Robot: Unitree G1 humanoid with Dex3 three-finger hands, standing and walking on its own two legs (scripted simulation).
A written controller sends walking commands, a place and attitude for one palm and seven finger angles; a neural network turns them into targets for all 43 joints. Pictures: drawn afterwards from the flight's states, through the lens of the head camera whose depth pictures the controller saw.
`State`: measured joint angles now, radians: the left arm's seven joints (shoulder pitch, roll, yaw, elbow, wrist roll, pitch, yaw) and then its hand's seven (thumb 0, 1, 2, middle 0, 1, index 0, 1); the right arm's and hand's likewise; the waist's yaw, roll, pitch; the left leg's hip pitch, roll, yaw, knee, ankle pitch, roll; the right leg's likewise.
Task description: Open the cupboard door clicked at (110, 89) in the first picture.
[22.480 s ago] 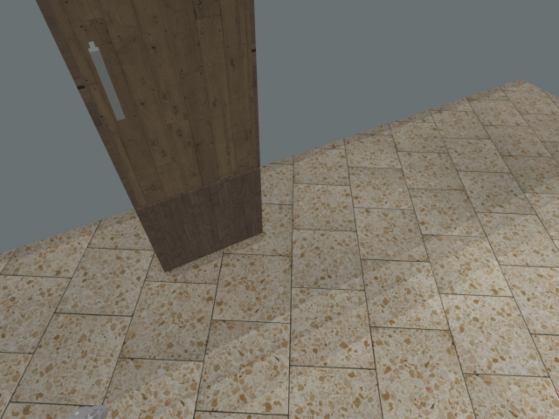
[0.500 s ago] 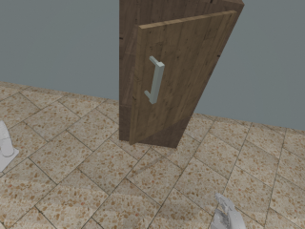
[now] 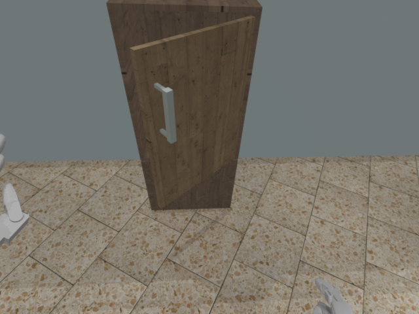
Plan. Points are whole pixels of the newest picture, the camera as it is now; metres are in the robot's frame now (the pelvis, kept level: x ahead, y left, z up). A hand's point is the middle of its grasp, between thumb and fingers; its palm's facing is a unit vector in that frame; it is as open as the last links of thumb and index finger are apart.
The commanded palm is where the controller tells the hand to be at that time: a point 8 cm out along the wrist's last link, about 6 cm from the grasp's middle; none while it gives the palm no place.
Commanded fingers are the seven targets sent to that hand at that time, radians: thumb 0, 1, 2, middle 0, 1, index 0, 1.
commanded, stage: stop stepping back and stand still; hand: left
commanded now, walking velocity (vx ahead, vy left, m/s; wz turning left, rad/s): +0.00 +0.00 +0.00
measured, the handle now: (165, 114) +0.58 +0.13 +0.09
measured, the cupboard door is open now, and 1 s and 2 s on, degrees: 40 40 40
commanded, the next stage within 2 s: let the arm hang, fingers relaxed in 0.18 s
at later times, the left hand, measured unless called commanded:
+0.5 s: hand out of the picture +0.14 +0.21 -0.12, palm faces +0.00 -0.95 -0.32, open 7.4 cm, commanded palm none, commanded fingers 0.00 0.90 0.90 -0.20 -0.30 -0.20 -0.30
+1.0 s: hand out of the picture -0.10 +0.19 -0.16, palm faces +0.07 -0.97 -0.23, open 7.3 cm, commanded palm none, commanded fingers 0.00 0.90 0.90 -0.20 -0.30 -0.20 -0.30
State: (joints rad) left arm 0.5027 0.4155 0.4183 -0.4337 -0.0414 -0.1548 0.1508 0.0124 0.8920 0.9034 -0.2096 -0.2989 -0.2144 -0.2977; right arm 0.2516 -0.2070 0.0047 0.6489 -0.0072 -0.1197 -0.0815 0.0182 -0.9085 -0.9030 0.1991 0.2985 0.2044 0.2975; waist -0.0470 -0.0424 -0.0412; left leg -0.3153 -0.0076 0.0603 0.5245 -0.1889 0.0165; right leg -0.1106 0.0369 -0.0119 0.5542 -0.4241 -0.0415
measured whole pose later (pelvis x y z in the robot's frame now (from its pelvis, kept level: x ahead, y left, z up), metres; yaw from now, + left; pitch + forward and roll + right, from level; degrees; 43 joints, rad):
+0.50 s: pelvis -0.01 +0.00 -0.01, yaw +1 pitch -1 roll +0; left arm 0.20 0.26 0.02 0.67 0.03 0.04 0.01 0.01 0.91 0.90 -0.20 -0.30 -0.20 -0.30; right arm 0.13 -0.28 -0.02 0.85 -0.03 0.00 -0.01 0.01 -0.91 -0.90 0.20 0.30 0.21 0.30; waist -0.03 0.03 0.02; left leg -0.34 -0.02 -0.01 0.65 -0.28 0.01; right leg -0.15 0.05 -0.06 0.60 -0.43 -0.07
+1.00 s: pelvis -0.03 +0.02 +0.01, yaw +2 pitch -2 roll +0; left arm 0.37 0.14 0.00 1.18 0.01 0.02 0.04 0.00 0.92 0.90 -0.20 -0.30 -0.20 -0.30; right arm 0.27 -0.13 0.00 1.15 -0.02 0.03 -0.04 0.02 -0.92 -0.90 0.20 0.30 0.21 0.30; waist 0.00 0.04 0.08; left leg -0.24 -0.04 -0.01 0.42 -0.14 0.04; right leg -0.07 0.03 -0.05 0.41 -0.30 -0.04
